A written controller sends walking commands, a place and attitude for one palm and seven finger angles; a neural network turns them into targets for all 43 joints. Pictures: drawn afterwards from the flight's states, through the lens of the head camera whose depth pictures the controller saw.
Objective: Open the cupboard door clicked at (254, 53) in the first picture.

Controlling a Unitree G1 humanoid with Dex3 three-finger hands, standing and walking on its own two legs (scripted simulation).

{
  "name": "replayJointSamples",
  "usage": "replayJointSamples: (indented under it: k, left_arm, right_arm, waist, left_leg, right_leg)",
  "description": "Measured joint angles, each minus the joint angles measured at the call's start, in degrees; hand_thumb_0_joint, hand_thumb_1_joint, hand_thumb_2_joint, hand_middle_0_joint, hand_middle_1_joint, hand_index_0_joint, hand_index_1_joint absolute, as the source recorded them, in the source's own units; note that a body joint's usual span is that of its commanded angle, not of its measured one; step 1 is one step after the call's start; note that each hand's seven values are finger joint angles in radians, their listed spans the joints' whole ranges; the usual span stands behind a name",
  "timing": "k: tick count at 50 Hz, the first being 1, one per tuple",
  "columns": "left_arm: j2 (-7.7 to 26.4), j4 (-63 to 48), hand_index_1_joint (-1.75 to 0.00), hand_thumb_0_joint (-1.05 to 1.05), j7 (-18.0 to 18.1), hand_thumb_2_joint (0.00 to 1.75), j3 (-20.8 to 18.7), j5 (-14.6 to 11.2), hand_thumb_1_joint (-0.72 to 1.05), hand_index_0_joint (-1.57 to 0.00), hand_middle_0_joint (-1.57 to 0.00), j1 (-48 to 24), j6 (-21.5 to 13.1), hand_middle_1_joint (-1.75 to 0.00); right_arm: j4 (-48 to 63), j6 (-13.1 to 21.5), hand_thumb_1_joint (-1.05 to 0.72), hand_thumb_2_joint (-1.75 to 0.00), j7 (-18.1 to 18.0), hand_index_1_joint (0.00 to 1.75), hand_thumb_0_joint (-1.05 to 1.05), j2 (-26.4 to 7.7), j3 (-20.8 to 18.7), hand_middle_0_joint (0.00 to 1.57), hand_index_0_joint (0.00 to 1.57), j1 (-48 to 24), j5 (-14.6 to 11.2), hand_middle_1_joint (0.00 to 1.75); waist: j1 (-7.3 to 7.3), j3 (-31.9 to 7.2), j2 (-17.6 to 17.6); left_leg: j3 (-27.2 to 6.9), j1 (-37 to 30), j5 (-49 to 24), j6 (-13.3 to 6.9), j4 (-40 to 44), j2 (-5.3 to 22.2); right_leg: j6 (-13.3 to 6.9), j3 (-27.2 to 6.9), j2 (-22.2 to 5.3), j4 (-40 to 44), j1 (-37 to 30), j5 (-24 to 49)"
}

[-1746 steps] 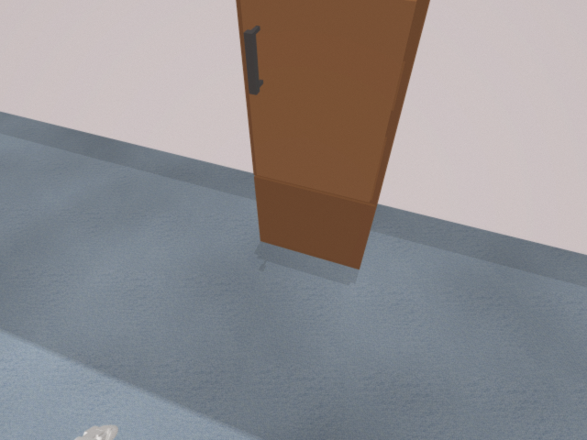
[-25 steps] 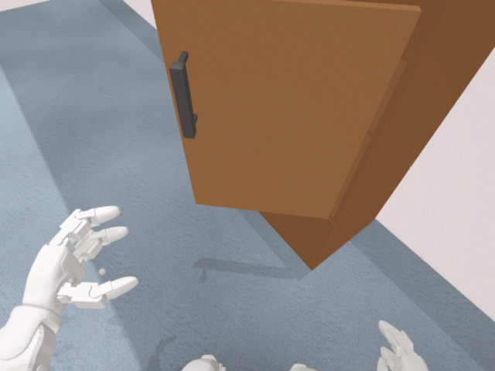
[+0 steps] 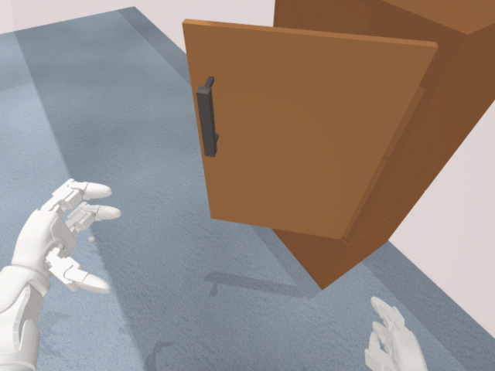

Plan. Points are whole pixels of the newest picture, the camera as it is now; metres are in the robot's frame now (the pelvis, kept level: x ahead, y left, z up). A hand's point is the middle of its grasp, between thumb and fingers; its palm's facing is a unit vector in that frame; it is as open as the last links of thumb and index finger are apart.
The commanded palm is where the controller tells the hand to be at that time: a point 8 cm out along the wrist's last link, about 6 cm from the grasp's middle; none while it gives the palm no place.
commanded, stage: raise the hand with hooked fingers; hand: left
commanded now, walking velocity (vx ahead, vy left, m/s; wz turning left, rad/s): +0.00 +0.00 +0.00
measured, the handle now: (210, 118) +0.56 +0.13 +0.09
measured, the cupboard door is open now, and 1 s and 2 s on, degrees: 46 46 46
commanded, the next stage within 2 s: move the hooked fingers beside the handle in 0.72 s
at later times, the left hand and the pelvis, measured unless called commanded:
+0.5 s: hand (96, 218) +0.29 +0.25 +0.11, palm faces -0.06 -1.00 -0.05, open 14.0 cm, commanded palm +0.26 +0.30 +0.11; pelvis +0.00 -0.02 +0.01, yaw -1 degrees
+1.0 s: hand (108, 210) +0.31 +0.24 +0.11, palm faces -0.05 -1.00 -0.04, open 14.0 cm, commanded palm +0.29 +0.28 +0.11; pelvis +0.00 -0.02 +0.01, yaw +0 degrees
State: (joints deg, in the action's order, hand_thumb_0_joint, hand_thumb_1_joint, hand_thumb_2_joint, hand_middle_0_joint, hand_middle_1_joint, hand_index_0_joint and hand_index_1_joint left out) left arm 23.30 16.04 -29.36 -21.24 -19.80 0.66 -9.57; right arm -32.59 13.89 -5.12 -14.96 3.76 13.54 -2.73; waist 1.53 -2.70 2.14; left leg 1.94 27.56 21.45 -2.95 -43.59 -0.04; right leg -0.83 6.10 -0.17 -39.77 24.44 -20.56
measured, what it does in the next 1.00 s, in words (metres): stands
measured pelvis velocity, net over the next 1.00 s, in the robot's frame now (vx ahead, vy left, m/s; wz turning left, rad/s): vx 0.00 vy -0.02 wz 0.00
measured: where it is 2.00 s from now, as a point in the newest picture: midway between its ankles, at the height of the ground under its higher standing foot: outside the picture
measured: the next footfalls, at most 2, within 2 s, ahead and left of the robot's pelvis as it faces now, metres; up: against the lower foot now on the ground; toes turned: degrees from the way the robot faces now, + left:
none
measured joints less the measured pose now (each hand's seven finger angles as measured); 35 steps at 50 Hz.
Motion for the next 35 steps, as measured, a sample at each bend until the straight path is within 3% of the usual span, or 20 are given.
replayJointSamples:
  k: [16,35]
  left_arm:
    - [4.33,8.40,-1.20,-0.01,-3.96,0.30,-3.92,-0.54,-0.50,-0.30,-0.30,-7.57,2.32,-1.20]
    - [2.30,8.47,-1.20,-0.01,-3.24,0.30,-3.96,-0.30,-0.50,-0.31,-0.30,-6.28,0.81,-1.20]
  right_arm:
    - [-1.89,-0.89,-0.90,-0.89,-0.69,0.30,0.02,-1.91,-0.55,0.20,0.20,2.51,-0.58,0.30]
    - [-2.09,-0.41,-0.90,-0.89,-0.93,0.30,0.02,-1.66,-1.08,0.20,0.20,2.01,-0.58,0.30]
  waist:
    - [-0.89,0.64,0.30]
    - [-0.90,0.60,0.36]
  left_leg:
    - [0.13,-3.64,-2.21,0.63,4.69,0.07]
    - [0.38,-4.52,-2.54,1.55,5.66,0.72]
  right_leg:
    - [-0.65,-0.21,0.32,3.77,-3.09,1.72]
    - [-1.50,-0.56,1.00,3.78,-3.30,1.62]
